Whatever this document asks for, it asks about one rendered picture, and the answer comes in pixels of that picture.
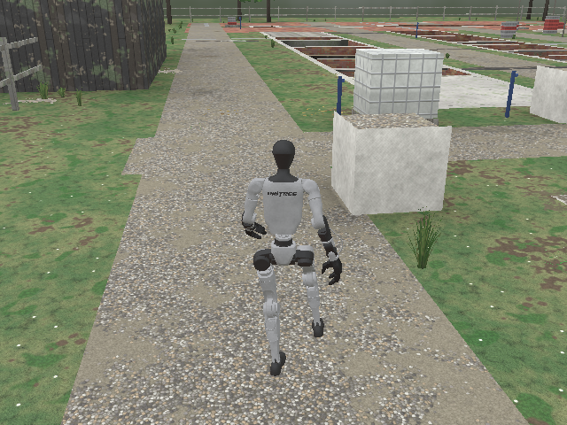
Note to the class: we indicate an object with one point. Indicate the right robot hand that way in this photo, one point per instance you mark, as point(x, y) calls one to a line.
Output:
point(337, 266)

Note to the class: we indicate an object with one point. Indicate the robot left upper arm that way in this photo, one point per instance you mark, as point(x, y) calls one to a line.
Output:
point(251, 200)

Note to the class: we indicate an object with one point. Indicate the robot right forearm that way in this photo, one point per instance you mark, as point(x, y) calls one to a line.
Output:
point(327, 241)

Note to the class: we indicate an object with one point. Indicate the left robot hand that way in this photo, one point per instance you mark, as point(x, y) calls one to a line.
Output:
point(258, 228)

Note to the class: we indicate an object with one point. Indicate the robot head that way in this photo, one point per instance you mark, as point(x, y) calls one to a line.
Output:
point(283, 152)

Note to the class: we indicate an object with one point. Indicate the humanoid robot torso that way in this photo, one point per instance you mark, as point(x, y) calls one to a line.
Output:
point(283, 202)

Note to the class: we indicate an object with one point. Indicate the robot left forearm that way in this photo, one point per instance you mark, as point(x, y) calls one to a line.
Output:
point(248, 227)

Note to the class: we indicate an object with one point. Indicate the robot right upper arm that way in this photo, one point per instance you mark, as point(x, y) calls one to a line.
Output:
point(315, 202)

